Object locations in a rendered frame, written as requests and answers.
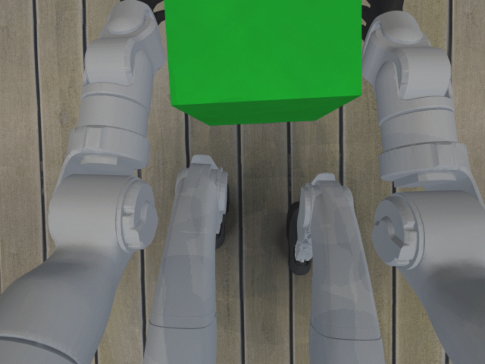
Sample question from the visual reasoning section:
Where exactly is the left robot upper arm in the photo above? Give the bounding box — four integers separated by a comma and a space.
0, 174, 158, 364

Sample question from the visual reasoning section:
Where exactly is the robot right foot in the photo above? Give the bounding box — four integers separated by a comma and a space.
286, 202, 311, 275

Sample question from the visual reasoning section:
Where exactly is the robot left foot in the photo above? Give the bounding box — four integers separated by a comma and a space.
215, 184, 230, 249

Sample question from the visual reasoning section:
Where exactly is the robot right hand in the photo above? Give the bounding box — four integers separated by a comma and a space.
361, 0, 404, 42

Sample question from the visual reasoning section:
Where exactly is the right robot upper arm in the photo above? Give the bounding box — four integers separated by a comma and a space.
371, 190, 485, 364

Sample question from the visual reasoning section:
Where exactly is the robot left forearm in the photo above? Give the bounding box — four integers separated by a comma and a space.
48, 0, 166, 239

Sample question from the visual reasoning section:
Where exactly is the carton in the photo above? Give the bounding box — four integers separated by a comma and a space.
164, 0, 361, 126

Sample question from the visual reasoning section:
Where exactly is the robot left hand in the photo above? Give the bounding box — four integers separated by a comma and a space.
120, 0, 165, 25

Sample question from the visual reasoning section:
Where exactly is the robot foot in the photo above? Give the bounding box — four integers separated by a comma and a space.
215, 184, 230, 249
286, 202, 311, 275

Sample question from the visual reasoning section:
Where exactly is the robot right forearm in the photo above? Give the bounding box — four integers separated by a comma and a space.
361, 11, 485, 210

